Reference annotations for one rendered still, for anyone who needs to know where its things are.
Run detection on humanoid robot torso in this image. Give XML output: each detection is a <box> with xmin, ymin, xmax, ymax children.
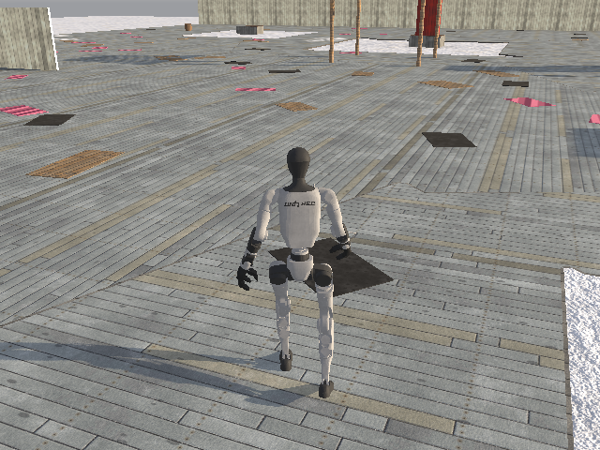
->
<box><xmin>277</xmin><ymin>184</ymin><xmax>321</xmax><ymax>281</ymax></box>

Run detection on robot right upper arm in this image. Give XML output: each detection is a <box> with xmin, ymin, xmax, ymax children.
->
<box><xmin>318</xmin><ymin>187</ymin><xmax>346</xmax><ymax>238</ymax></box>

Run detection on left robot forearm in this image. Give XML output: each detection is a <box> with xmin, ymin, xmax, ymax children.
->
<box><xmin>240</xmin><ymin>227</ymin><xmax>262</xmax><ymax>270</ymax></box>

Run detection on robot left thigh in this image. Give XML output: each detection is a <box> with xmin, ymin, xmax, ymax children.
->
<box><xmin>269</xmin><ymin>261</ymin><xmax>291</xmax><ymax>316</ymax></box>

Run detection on robot left upper arm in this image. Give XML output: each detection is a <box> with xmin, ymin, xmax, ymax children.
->
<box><xmin>253</xmin><ymin>188</ymin><xmax>280</xmax><ymax>242</ymax></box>

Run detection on right robot hand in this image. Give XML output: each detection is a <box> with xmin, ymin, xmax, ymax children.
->
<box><xmin>329</xmin><ymin>244</ymin><xmax>352</xmax><ymax>260</ymax></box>

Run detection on right robot forearm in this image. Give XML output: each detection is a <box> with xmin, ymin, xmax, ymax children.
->
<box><xmin>337</xmin><ymin>223</ymin><xmax>351</xmax><ymax>249</ymax></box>

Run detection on left robot hand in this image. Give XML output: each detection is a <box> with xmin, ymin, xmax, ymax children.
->
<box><xmin>236</xmin><ymin>266</ymin><xmax>258</xmax><ymax>291</ymax></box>

